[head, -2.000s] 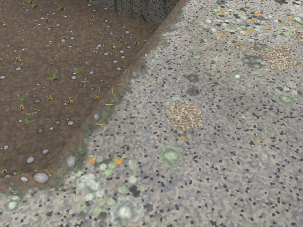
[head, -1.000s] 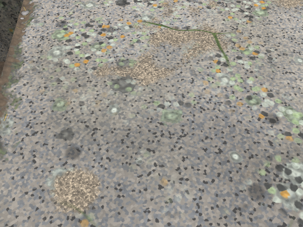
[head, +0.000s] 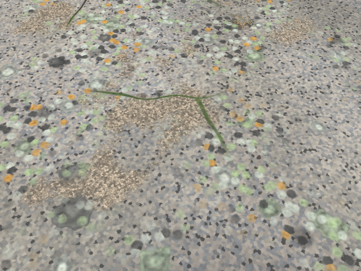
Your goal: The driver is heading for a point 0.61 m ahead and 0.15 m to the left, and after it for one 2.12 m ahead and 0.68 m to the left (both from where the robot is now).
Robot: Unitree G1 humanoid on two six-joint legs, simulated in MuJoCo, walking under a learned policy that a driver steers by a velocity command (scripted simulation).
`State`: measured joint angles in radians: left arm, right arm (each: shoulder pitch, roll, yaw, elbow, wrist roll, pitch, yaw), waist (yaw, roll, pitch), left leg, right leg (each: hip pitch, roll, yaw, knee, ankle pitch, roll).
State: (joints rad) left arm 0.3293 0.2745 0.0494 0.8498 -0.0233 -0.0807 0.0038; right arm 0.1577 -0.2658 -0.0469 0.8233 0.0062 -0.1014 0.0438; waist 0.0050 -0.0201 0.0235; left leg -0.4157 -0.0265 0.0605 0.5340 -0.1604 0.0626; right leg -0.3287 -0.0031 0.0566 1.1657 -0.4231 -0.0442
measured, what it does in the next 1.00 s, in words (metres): walks ahead, turning left: right foot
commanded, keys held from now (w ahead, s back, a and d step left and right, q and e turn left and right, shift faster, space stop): w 0.42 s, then w+q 0.58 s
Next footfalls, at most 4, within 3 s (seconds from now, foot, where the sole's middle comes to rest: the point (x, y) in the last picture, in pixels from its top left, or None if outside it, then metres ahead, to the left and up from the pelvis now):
0.44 right None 0.42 -0.15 -0.77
1.02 left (152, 213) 0.68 0.13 -0.77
1.50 right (170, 143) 1.03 0.07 -0.77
2.02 left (95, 125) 1.13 0.42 -0.77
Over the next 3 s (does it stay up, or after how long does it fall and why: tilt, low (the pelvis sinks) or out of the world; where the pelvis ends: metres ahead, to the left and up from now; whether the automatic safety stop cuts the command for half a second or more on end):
stays up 1.50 0.51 0.01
